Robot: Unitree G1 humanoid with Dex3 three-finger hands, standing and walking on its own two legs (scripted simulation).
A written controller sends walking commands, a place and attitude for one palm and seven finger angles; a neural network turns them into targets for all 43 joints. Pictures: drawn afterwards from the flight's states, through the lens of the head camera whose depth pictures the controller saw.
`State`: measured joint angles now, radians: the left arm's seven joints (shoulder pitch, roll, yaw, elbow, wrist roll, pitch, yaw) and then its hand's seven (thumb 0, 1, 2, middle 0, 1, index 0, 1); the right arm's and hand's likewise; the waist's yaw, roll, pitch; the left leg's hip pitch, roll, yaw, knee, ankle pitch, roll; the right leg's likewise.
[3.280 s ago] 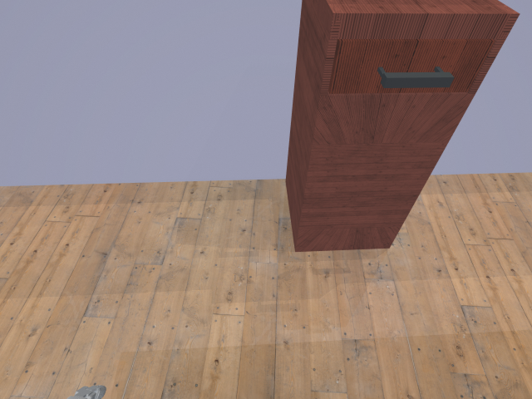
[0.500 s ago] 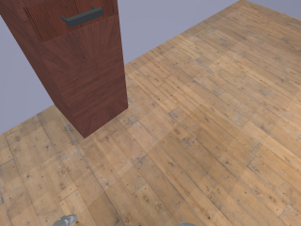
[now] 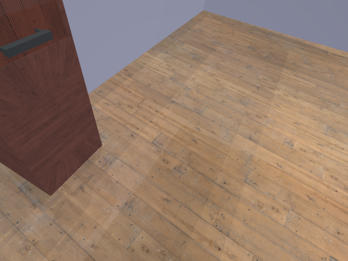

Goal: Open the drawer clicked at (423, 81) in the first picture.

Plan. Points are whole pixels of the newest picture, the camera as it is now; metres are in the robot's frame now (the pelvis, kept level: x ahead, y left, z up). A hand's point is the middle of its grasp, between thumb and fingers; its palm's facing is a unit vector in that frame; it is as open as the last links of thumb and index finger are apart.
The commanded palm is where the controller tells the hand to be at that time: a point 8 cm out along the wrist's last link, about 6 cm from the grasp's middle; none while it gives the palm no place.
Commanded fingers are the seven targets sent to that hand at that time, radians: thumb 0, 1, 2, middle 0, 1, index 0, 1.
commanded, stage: walk to a spot facing it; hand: left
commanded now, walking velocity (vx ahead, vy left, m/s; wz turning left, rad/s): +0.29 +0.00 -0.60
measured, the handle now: (23, 40) +0.73 +0.56 +0.09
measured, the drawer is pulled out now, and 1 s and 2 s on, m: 0.00 0.00 0.00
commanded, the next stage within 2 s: turn to face it in 1.42 s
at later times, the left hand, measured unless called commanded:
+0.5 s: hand (157, 198) +0.33 +0.06 -0.17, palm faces -0.34 -0.92 -0.16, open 7.4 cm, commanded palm none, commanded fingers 0.00 0.90 0.90 -0.20 -0.30 -0.20 -0.30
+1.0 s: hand (149, 182) +0.40 +0.09 -0.19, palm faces -0.35 -0.92 -0.15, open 7.4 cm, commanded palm none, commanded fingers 0.00 0.90 0.90 -0.20 -0.30 -0.20 -0.30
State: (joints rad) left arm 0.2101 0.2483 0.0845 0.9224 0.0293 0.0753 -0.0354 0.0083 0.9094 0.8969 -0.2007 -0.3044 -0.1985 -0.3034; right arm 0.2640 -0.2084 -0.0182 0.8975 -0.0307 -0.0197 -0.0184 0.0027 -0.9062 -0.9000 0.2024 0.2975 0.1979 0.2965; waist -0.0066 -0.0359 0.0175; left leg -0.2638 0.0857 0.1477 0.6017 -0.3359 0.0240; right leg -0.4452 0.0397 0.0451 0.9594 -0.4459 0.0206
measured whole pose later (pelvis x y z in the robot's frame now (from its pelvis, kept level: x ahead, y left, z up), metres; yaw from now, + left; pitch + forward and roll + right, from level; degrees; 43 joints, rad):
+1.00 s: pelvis +0.36 -0.09 -0.01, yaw -28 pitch -2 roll -2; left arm 0.38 0.19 0.06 1.10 0.02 -0.02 -0.01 0.01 0.91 0.90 -0.20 -0.30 -0.20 -0.30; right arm 0.12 -0.17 -0.02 0.92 -0.04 -0.07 0.01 0.00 -0.91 -0.90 0.20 0.30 0.20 0.30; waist 0.06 -0.04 0.05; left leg -0.36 0.09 0.18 0.64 -0.25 0.05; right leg -0.25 0.01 0.01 0.99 -0.47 -0.02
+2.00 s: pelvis +0.62 -0.28 -0.02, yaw -35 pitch -1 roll -2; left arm 0.18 0.18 0.06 0.96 0.01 0.02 0.02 0.00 0.92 0.90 -0.20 -0.30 -0.20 -0.30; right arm 0.22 -0.18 -0.05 0.95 -0.03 0.02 0.01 0.00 -0.92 -0.90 0.20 0.30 0.20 0.30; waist -0.01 -0.03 0.06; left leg -0.40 0.06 0.14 0.71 -0.29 0.06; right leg -0.31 -0.10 -0.20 0.86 -0.52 0.04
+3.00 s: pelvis +0.55 -0.28 -0.01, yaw +2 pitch +0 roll +0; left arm 0.26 0.27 0.07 0.94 0.02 0.05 0.02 0.01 0.91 0.90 -0.20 -0.30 -0.20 -0.30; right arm 0.10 -0.24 -0.06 0.89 -0.02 0.03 0.03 0.01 -0.91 -0.90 0.20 0.30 0.20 0.30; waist 0.04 -0.06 0.10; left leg -0.29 0.01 0.09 0.62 -0.33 0.03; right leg -0.35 -0.19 -0.17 0.88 -0.50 0.08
